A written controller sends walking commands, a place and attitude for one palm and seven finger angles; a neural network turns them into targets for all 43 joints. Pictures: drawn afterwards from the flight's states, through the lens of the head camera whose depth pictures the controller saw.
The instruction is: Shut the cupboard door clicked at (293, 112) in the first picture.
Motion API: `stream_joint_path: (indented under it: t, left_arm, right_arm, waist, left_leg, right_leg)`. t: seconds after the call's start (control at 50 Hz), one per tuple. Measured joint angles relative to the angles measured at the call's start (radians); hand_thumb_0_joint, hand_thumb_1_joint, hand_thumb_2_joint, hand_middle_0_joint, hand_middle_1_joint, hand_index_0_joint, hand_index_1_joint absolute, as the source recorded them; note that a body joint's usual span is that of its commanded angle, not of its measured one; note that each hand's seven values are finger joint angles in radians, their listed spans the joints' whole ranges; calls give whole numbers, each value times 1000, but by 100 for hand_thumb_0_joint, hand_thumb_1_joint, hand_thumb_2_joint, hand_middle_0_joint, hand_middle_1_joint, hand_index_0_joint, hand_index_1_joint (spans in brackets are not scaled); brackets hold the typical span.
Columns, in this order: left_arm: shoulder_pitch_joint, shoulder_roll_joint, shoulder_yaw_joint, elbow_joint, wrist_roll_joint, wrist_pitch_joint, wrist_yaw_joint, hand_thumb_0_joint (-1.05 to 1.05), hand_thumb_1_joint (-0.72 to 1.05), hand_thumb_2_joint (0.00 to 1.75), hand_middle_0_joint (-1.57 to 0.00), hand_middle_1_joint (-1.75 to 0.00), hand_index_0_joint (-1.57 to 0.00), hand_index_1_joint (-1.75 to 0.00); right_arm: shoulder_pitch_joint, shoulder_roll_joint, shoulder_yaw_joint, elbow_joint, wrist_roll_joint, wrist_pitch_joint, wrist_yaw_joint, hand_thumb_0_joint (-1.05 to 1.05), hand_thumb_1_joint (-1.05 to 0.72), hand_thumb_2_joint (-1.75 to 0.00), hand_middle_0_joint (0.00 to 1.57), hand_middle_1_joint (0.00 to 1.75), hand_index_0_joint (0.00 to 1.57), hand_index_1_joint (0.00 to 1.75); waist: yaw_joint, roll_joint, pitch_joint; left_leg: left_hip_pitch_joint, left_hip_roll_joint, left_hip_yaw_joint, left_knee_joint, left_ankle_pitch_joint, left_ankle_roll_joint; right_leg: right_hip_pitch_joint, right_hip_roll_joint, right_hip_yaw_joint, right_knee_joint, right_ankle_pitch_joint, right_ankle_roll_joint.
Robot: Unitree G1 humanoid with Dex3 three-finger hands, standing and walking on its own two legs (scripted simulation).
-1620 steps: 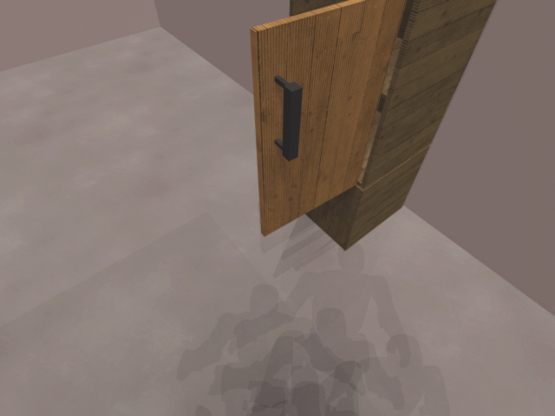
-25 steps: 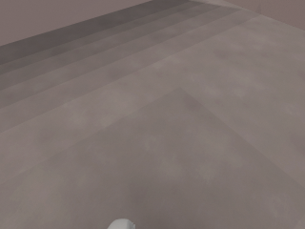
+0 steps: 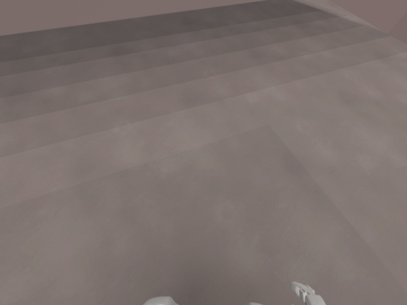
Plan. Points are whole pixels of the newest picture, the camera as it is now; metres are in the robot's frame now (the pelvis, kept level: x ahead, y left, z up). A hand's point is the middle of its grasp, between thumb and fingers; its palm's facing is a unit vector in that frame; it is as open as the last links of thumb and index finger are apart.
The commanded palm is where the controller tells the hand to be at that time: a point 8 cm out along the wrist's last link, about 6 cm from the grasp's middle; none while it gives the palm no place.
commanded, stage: turn to face it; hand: left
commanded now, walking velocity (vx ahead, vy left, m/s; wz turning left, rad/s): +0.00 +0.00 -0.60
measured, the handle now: out of the picture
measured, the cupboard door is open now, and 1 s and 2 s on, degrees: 47 47 47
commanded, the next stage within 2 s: none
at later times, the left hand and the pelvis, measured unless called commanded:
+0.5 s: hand (132, 291) +0.16 +0.17 -0.16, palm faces -0.23 -0.94 -0.23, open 7.3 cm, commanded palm none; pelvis +0.06 -0.01 +0.01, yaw -18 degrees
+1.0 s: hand (169, 221) +0.32 +0.12 -0.15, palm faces -0.59 -0.78 -0.21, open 7.4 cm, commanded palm none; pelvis +0.10 +0.03 +0.01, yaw -37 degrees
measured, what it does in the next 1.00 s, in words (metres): walks ahead, turning right: right foot, then left foot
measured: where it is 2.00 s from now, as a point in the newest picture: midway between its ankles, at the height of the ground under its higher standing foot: outside the picture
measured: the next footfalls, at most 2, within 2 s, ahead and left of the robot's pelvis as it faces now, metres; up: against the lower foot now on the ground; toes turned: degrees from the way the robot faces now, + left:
right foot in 0.22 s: +0.06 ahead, -0.14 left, +0.00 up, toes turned -13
left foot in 0.60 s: +0.18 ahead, +0.10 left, +0.00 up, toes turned -19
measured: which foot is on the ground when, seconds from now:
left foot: down 0.00-0.24, up 0.26-0.58, down 0.60-1.00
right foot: up 0.00-0.20, down 0.22-0.60, up 0.62-1.00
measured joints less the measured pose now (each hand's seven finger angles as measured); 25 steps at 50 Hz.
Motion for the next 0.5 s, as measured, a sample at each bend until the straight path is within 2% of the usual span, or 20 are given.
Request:
stream_joint_path:
  t: [0.12, 0.18, 0.22, 0.24, 0.26, 0.3, 0.36, 0.42, 0.5]
  left_arm:
    - [-24, -4, 19, -47, 7, 19, -24, 1, 91, 90, -19, -30, -20, -30]
    - [-25, -2, 28, -63, 8, 22, -31, 0, 91, 90, -19, -30, -20, -30]
    - [-19, 5, 31, -77, 9, 16, -35, 0, 91, 90, -19, -30, -20, -30]
    - [-13, 10, 33, -83, 12, 8, -34, 0, 91, 90, -19, -30, -20, -30]
    - [-19, 7, 32, -80, 14, 2, -31, 0, 91, 90, -19, -30, -20, -30]
    - [-26, 0, 24, -82, 13, -6, -26, 0, 91, 90, -20, -30, -20, -30]
    - [-22, 0, 24, -85, 8, -9, -14, 0, 91, 90, -20, -30, -20, -30]
    - [-21, 12, 23, -82, 5, -7, -11, 0, 91, 90, -20, -30, -21, -30]
    - [-33, 29, 25, -86, 6, -2, -14, 1, 91, 90, -20, -30, -21, -30]
  right_arm:
    - [33, 11, -15, 10, 5, 33, 4, -1, -91, -90, 21, 30, 20, 30]
    - [49, -8, -30, 13, 3, 42, 6, -1, -92, -90, 21, 30, 20, 30]
    - [66, -22, -40, 15, 6, 46, 7, -1, -91, -90, 21, 30, 20, 30]
    - [76, -29, -46, 15, 9, 49, 8, -1, -91, -90, 21, 30, 20, 30]
    - [78, -42, -54, 19, 12, 54, 7, -1, -91, -90, 21, 30, 20, 30]
    - [82, -66, -66, 21, 13, 68, 4, 0, -91, -90, 20, 30, 20, 30]
    - [81, -80, -70, 21, 15, 71, 1, 0, -91, -90, 20, 30, 20, 30]
    - [85, -81, -68, 10, 17, 62, 0, 0, -91, -90, 20, 30, 20, 30]
    - [82, -77, -59, -2, 22, 56, -5, 0, -91, -90, 20, 30, 19, 30]
  waist:
    - [-12, 41, -26]
    - [-20, 52, -30]
    - [-21, 48, -36]
    - [-19, 43, -43]
    - [-17, 54, -42]
    - [-18, 64, -30]
    - [-22, 47, -19]
    - [-33, 23, -18]
    - [-34, 2, -16]
  left_leg:
    - [42, 42, 48, -33, -16, -14]
    - [47, 62, 83, -8, -46, -28]
    - [37, 75, 108, 36, -79, -41]
    - [22, 83, 121, 71, -103, -50]
    - [-5, 85, 97, 133, -174, -67]
    - [-73, 47, -1, 307, -275, -88]
    - [-143, 5, -81, 488, -250, -112]
    - [-152, -3, -117, 475, -216, -132]
    - [-114, -2, -145, 329, -209, -143]
  right_leg:
    - [-18, 21, -21, -156, 99, 8]
    - [18, 32, -36, -241, 137, 9]
    - [66, 40, -34, -343, 213, 2]
    - [84, 46, -22, -381, 172, -12]
    - [74, 60, -14, -374, 143, -27]
    - [72, 74, 1, -382, 159, -45]
    - [95, 86, 42, -454, 210, -45]
    - [124, 93, 81, -519, 240, -39]
    - [142, 102, 126, -540, 245, -24]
